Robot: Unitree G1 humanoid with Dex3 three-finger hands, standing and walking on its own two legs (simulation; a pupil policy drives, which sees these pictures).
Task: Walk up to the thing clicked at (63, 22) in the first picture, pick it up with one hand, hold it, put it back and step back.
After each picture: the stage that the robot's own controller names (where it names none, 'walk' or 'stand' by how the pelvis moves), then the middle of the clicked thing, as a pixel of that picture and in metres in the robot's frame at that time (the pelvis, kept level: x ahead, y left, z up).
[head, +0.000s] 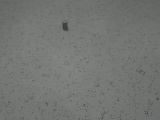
stand; (65, 25) +1.73 +0.19 -0.72
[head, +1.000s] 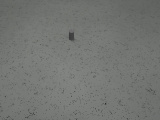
walk; (71, 35) +1.59 +0.08 -0.70
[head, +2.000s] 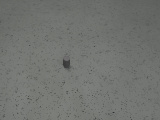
walk; (66, 62) +1.04 +0.07 -0.71
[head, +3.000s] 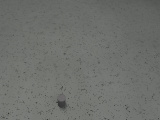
walk; (61, 101) +0.64 +0.10 -0.72
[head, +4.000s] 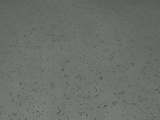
walk; out of the picture +0.40 +0.19 -0.70
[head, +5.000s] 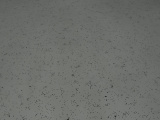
stand; out of the picture +0.34 +0.14 -0.72
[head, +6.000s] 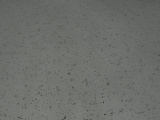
stand; out of the picture +0.34 +0.15 -0.72
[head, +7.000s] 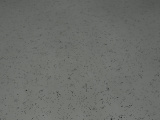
stand; out of the picture +0.34 +0.16 -0.73
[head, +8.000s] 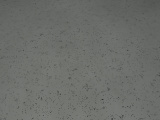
stand; out of the picture +0.33 +0.16 -0.73
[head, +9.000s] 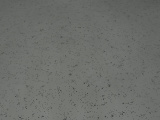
go down; out of the picture +0.34 +0.15 -0.72
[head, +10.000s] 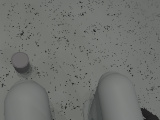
go down; (21, 63) +0.43 +0.18 -0.29
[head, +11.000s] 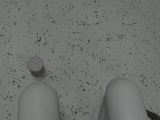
close in; (36, 67) +0.43 +0.17 -0.30
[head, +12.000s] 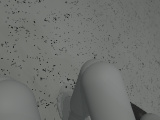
close in; out of the picture +0.43 +0.21 -0.22
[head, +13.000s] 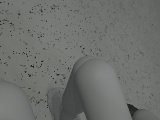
close; out of the picture +0.42 +0.22 -0.22
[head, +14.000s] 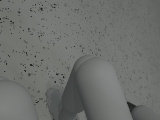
lift; out of the picture +0.41 +0.21 -0.23
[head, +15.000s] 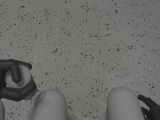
lift; (23, 83) +0.32 +0.20 -0.06
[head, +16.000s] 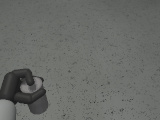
hold; (35, 96) +0.31 +0.17 +0.01
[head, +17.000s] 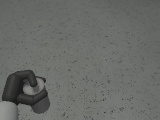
hold; (37, 96) +0.32 +0.16 -0.01
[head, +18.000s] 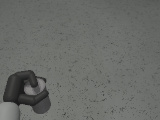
crouch; (38, 96) +0.32 +0.16 +0.00
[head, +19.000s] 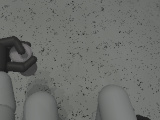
crouch; (24, 61) +0.42 +0.17 -0.10
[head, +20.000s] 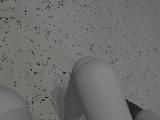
lower; out of the picture +0.43 +0.24 -0.23
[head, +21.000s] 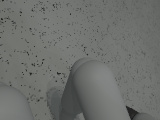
lower; out of the picture +0.44 +0.26 -0.23
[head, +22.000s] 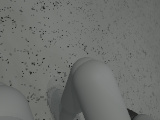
lower; out of the picture +0.43 +0.25 -0.24
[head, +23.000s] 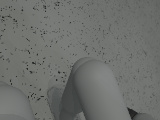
lower; out of the picture +0.43 +0.25 -0.24
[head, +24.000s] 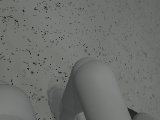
loosen; out of the picture +0.43 +0.23 -0.24
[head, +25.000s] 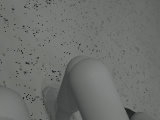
withdraw; out of the picture +0.42 +0.22 -0.23
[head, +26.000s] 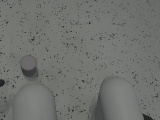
walk; (28, 66) +0.43 +0.19 -0.29
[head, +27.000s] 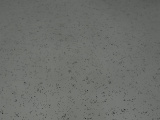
stand; out of the picture +0.36 +0.14 -0.65
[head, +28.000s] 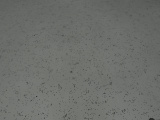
stand; out of the picture +0.37 +0.16 -0.66
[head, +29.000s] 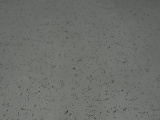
stand; out of the picture +0.37 +0.15 -0.68
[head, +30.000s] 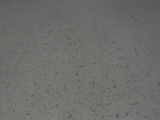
stand; out of the picture +0.38 +0.15 -0.72
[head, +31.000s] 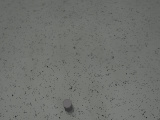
walk; (67, 105) +0.46 +0.14 -0.70
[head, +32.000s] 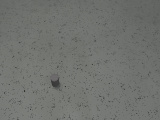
walk; (55, 80) +0.68 +0.16 -0.71
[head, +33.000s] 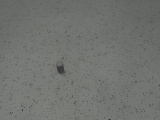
stand; (60, 67) +0.96 +0.25 -0.70
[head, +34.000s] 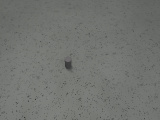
stand; (68, 62) +1.00 +0.14 -0.71
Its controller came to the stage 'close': yes
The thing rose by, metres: 0.70
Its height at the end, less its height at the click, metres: +0.00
